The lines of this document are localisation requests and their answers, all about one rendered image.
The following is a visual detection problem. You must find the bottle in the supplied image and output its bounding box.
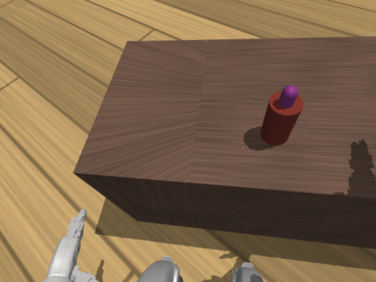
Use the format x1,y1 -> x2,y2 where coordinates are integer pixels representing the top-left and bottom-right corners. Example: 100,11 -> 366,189
260,85 -> 303,146

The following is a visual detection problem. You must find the left robot hand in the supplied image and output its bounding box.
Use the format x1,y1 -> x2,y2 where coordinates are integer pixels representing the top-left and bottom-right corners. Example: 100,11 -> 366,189
46,208 -> 99,282

